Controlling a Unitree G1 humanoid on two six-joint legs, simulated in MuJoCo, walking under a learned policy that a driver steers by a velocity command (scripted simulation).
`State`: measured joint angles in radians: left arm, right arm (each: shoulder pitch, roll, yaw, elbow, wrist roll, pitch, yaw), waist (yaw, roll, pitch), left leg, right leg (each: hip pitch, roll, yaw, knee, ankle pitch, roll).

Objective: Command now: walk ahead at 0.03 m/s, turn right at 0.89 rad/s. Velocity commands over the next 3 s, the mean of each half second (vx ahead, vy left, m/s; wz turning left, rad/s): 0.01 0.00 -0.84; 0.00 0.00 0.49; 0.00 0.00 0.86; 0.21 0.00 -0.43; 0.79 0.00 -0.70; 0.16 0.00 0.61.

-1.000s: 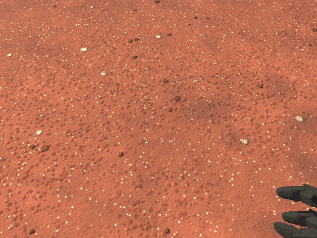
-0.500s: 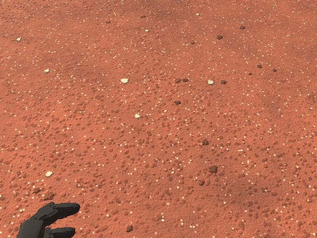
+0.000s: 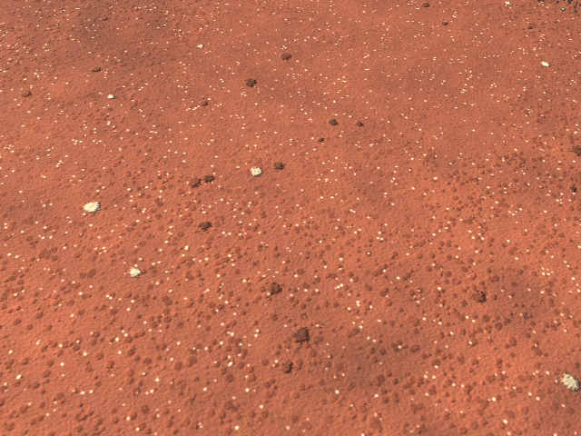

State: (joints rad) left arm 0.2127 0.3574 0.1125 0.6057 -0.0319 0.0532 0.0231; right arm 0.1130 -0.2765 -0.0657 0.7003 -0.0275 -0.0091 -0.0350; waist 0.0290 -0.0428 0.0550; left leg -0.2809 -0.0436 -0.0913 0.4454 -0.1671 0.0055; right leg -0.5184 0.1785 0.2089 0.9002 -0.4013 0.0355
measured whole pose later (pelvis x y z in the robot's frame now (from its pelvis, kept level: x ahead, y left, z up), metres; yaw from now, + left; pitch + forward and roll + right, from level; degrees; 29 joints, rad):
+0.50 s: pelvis +0.01 -0.05 +0.00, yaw -26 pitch +2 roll +2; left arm 0.16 0.30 0.06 0.58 0.00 0.03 0.01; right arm 0.15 -0.35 -0.10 0.72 0.00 0.01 -0.03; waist -0.02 0.04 0.06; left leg -0.56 0.05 0.02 1.15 -0.42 -0.07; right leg -0.33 0.02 0.01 0.53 -0.25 -0.04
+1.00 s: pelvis +0.05 -0.02 +0.00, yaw -6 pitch +3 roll -2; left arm 0.08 0.33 0.10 0.70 0.01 0.02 0.03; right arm 0.24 -0.32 -0.08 0.63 0.02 0.02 -0.01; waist -0.01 -0.04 0.07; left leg -0.31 -0.03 -0.02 0.55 -0.29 0.06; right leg -0.51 0.01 0.02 1.14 -0.50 0.06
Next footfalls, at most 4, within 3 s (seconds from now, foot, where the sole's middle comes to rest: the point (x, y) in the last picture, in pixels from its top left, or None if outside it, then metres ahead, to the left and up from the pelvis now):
0.34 right None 0.02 -0.16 -0.78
0.88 left None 0.09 0.06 -0.78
1.38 right None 0.19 -0.13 -0.78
1.70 left None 0.08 0.09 -0.78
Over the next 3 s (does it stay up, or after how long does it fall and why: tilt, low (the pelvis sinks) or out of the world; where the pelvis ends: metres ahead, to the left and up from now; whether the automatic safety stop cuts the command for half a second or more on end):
stays up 0.69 -0.32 -0.01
